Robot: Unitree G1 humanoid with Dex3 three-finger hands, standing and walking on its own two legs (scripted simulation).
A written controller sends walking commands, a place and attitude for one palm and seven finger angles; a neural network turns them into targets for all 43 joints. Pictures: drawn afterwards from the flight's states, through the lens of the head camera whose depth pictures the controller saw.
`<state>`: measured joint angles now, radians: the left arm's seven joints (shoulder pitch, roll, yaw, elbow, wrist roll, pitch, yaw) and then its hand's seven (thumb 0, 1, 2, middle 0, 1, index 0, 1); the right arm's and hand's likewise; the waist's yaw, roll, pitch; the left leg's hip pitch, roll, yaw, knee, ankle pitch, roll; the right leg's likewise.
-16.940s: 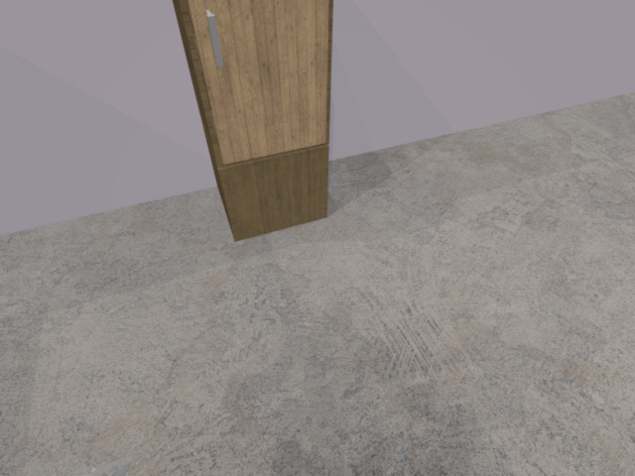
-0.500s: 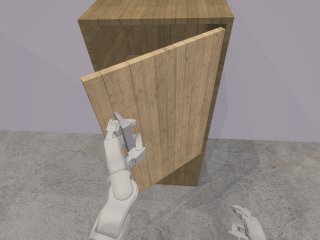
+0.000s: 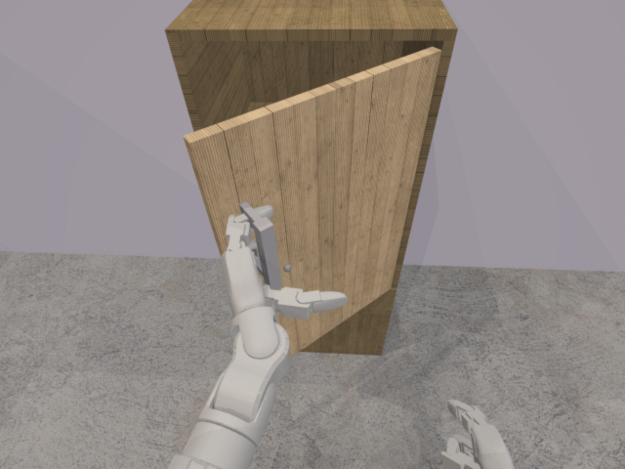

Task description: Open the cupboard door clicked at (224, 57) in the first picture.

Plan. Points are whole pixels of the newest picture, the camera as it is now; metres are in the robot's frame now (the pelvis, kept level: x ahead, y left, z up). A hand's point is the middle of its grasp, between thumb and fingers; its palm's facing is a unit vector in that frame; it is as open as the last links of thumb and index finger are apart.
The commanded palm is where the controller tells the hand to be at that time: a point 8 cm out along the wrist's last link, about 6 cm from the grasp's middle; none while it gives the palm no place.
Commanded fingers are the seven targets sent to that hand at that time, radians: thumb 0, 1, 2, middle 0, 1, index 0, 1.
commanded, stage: open thumb and fingers to let go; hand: left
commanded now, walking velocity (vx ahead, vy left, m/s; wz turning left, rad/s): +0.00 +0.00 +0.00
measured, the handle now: (260, 248) +0.37 +0.10 +0.09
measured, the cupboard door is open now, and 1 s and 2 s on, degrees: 40 41 41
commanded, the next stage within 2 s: slide the hand sideways off the handle in 0.14 s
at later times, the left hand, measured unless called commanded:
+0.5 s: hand (278, 287) +0.31 +0.07 +0.10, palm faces -0.10 -0.99 -0.04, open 16.4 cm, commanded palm +0.28 +0.11 +0.09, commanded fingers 0.00 -0.50 0.30 -0.15 -0.30 -0.15 -0.30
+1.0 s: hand (251, 314) +0.27 +0.10 +0.09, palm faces -0.03 -1.00 -0.04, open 16.2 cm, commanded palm +0.23 +0.16 +0.09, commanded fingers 0.00 -0.50 0.30 -0.15 -0.30 -0.15 -0.30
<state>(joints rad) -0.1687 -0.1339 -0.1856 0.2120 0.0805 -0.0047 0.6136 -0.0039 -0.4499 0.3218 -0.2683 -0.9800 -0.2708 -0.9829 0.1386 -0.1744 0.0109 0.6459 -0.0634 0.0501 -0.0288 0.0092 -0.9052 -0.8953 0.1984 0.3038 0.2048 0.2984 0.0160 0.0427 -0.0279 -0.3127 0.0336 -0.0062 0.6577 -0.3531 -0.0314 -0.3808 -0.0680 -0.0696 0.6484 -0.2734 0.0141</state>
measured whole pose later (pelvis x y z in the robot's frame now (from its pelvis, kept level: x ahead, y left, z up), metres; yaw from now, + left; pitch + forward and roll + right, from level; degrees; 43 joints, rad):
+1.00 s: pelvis +0.02 -0.01 +0.00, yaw -1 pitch +1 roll +0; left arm 0.20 0.10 -0.07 -0.12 -0.11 -0.08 -0.03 -0.01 -0.50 0.30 -0.18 -0.32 -0.16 -0.31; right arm 0.20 -0.21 0.04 0.55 0.00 -0.10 -0.05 0.01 -0.90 -0.90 0.20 0.30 0.21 0.30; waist 0.03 0.04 -0.01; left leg -0.28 0.05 0.00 0.64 -0.37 -0.04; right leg -0.37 -0.05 -0.06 0.66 -0.30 0.00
